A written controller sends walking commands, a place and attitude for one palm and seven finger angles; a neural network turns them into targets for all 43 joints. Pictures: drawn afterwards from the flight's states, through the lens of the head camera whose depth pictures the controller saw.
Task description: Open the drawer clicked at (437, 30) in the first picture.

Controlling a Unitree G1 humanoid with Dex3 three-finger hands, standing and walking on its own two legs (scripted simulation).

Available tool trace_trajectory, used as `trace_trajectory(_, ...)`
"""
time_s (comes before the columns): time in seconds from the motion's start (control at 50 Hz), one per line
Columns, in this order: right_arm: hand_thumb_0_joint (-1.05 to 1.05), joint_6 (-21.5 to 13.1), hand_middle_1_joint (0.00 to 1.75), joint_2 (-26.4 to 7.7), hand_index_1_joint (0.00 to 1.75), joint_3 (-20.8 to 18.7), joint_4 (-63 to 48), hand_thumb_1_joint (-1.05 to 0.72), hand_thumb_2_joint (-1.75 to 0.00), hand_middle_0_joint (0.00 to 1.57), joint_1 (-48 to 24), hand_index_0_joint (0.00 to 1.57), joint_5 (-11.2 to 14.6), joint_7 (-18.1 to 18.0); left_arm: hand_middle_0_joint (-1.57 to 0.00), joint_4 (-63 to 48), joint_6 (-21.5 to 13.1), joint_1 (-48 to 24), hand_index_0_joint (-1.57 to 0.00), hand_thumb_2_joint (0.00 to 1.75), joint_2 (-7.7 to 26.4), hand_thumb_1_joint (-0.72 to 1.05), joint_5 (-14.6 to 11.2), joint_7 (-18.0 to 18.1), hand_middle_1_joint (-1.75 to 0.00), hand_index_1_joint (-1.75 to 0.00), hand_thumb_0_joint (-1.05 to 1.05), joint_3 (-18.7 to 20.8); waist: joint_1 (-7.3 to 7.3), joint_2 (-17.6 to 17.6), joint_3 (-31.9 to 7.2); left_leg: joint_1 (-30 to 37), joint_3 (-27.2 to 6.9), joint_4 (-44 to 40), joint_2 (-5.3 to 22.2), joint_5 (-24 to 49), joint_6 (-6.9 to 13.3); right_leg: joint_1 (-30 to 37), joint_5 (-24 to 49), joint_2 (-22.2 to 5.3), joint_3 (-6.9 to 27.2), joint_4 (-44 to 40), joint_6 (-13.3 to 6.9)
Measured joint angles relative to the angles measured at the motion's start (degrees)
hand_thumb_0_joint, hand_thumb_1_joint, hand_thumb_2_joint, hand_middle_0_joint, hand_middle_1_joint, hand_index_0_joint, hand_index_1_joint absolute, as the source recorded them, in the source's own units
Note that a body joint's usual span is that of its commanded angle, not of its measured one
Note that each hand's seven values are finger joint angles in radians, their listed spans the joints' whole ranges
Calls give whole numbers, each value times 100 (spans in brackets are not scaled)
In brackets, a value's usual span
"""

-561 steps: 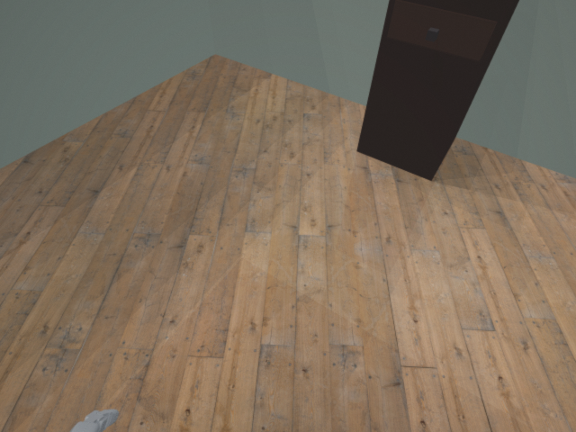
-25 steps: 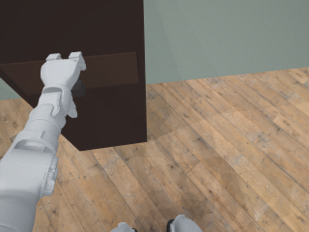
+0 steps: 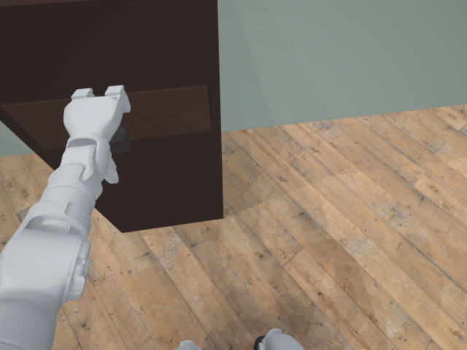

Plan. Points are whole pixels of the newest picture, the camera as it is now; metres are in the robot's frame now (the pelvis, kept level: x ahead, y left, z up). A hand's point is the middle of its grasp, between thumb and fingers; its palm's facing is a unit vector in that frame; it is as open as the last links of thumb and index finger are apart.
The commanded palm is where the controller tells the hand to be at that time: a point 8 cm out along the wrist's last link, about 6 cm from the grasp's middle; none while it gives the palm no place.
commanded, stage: lower the fingers behind the handle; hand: left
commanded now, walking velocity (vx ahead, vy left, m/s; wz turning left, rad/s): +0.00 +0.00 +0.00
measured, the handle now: (119, 133) +0.55 +0.20 -0.03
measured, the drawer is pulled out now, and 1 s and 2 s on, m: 0.00 0.00 0.00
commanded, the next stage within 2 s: close the thumb around the handle in 1.52 s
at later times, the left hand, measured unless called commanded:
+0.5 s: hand (116, 145) +0.50 +0.20 -0.01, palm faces -0.07 -0.01 -1.00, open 13.7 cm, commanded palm +0.49 +0.19 +0.04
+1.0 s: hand (124, 150) +0.51 +0.19 -0.04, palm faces -0.05 +0.01 -1.00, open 13.7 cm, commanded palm +0.50 +0.18 +0.01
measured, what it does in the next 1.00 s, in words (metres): stands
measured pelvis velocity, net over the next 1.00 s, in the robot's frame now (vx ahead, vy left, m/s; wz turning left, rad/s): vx -0.02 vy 0.00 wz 0.00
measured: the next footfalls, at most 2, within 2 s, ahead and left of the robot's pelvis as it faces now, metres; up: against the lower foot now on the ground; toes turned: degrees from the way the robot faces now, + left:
none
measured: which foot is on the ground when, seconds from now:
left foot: down 0.00-1.00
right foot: down 0.00-1.00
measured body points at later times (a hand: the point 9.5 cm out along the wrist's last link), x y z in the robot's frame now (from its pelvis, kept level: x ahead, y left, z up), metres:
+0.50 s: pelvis -0.01 +0.00 -0.02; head +0.12 +0.00 +0.41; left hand +0.50 +0.20 +0.04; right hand -0.03 -0.27 -0.14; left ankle -0.03 +0.09 -0.70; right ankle -0.01 -0.12 -0.70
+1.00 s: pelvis -0.02 +0.00 -0.04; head +0.13 +0.00 +0.39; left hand +0.51 +0.19 +0.02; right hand -0.05 -0.27 -0.16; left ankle -0.03 +0.09 -0.70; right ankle -0.01 -0.12 -0.70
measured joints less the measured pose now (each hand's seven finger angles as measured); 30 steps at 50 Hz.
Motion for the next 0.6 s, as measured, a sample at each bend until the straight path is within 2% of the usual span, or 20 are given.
trace_trajectory(0.12, 0, -19, 30, -1, 30, -45, 103, -91, -90, 20, -28, 21, -25, 71, -32, 199, 185, -115, -32, 30, -65, -48, -30, 141, -120, -120, 0, -113, 27, 13, -16, -202, -46, 147, -18, -39, 6, -173, -46, -23, -44, 125, 8)
trace_trajectory(0.22, 0, -36, 30, 5, 30, -42, 136, -91, -90, 20, -31, 21, -39, 67, -32, 285, 172, -198, -32, 30, -147, -48, -46, 96, -120, -120, 0, -174, -46, -11, -27, -309, -79, 238, -16, -70, 6, -258, -73, -24, -75, 191, 7)
trace_trajectory(0.32, 0, -47, 30, -27, 30, 7, 125, -91, -90, 20, -36, 21, -83, 55, -32, 343, 101, -302, -32, 30, -101, -48, 44, 207, -120, -120, 0, 2, -173, -26, -59, -500, -61, 400, 6, -137, 8, -460, -125, -7, -56, 348, 2)
trace_trajectory(0.44, 0, 1, 30, -62, 30, 15, 138, -91, -90, 20, 2, 21, -109, 95, -34, 375, 280, -288, -33, 30, -95, -48, 110, 401, -122, -121, 0, 88, -163, 37, -105, -698, -24, 579, 27, -199, 12, -679, -172, 8, -17, 533, 4)
trace_trajectory(0.52, 0, -1, 30, -33, 30, 29, 125, -91, -90, 20, -7, 21, -76, 107, -33, 532, 479, -296, -33, 30, -36, -48, 45, 326, -122, -121, 0, 55, -172, 53, -60, -739, -8, 610, 37, -191, 14, -731, -160, 17, -1, 571, 2)
trace_trajectory(0.6, 0, -60, 30, 5, 30, 35, 124, -91, -90, 20, 35, 21, -63, 77, -33, 512, 352, -259, -33, 30, -9, -48, -34, 155, -121, -121, 0, 2, -167, 46, -53, -809, -35, 657, 37, -184, 8, -787, -158, 15, -27, 609, -5)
